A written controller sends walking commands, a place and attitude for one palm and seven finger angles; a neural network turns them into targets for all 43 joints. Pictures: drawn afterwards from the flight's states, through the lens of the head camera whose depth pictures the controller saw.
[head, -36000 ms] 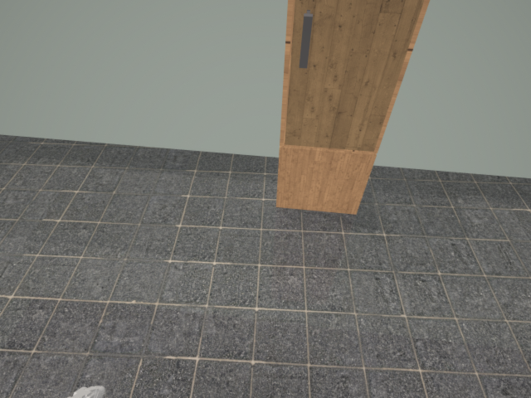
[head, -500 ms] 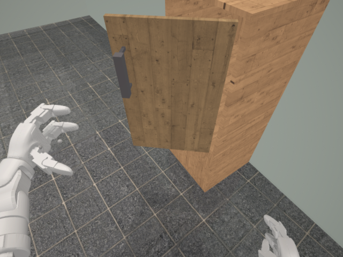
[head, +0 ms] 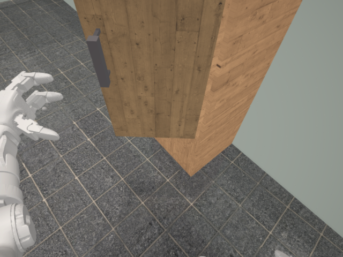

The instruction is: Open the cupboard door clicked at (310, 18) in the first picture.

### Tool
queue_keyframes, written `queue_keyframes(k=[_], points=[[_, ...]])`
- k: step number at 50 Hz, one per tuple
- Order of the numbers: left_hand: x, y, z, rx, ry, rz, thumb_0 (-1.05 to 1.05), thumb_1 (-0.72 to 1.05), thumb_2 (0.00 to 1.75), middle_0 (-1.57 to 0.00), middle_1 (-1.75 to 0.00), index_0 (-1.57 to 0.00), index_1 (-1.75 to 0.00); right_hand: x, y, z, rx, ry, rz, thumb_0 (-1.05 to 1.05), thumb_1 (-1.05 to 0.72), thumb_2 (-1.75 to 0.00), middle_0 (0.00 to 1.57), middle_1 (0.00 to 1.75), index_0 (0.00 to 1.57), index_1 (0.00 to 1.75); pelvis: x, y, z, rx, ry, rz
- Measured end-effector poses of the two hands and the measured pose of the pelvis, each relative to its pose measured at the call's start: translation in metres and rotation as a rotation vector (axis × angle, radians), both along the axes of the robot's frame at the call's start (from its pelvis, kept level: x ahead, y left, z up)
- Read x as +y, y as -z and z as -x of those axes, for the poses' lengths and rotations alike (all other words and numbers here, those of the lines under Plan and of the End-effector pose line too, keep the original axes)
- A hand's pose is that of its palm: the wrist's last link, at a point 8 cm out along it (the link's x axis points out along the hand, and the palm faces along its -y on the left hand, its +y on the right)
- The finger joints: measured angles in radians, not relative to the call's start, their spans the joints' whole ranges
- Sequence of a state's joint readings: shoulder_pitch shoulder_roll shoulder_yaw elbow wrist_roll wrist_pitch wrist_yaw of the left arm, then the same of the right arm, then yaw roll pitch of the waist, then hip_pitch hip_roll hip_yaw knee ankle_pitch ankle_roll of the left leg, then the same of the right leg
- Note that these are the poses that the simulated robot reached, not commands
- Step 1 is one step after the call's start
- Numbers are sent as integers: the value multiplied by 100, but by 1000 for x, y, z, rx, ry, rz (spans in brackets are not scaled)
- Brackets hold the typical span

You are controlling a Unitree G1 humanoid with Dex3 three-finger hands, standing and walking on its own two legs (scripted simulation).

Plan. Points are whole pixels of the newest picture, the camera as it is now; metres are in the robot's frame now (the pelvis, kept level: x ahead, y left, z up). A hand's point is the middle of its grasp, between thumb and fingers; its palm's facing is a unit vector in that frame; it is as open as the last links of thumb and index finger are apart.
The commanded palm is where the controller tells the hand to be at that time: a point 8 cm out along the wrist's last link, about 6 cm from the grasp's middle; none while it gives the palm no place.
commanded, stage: move the hooked fingers beside the handle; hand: left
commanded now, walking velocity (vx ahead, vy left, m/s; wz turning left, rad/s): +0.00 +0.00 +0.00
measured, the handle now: (101, 59) +0.61 +0.21 +0.11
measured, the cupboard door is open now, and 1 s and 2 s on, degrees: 49 49 49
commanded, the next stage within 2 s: slide the fingers in behind the handle in 1.84 s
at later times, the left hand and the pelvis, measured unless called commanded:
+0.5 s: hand (57, 81) +0.49 +0.28 +0.13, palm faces -0.03 -1.00 +0.02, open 14.0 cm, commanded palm +0.47 +0.34 +0.12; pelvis +0.01 +0.02 -0.01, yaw -1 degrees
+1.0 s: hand (68, 62) +0.57 +0.29 +0.13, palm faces -0.02 -1.00 +0.00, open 14.0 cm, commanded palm +0.57 +0.33 +0.11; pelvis +0.02 +0.02 -0.02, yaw -2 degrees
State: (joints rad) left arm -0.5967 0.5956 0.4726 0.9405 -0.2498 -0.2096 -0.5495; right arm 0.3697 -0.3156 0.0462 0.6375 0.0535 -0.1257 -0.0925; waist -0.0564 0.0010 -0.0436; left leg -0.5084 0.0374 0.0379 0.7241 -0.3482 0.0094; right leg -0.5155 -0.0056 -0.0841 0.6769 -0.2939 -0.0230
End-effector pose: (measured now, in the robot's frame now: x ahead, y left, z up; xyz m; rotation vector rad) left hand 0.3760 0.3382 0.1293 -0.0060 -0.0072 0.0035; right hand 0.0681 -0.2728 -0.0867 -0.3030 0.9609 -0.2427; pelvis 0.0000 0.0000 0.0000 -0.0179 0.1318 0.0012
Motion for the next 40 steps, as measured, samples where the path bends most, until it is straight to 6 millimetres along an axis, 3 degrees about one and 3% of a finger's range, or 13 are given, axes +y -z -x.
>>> queue_keyframes(k=[21, 40], points=[[4, 0, -77, -1, 27, -13, -1, -50, 30, -29, -120, -30, -120, 19, 9, 39, 191, 70, 6, 1, -90, -90, 20, 30, 20, 30, 18, 8, -6, 104, 11, 19], [5, 1, -138, 47, 20, 2, -1, -50, 30, -29, -120, -30, -120, 21, 6, 85, 405, 167, 27, 0, -90, -90, 20, 30, 20, 30, 19, 13, -16, 190, 15, 36]])
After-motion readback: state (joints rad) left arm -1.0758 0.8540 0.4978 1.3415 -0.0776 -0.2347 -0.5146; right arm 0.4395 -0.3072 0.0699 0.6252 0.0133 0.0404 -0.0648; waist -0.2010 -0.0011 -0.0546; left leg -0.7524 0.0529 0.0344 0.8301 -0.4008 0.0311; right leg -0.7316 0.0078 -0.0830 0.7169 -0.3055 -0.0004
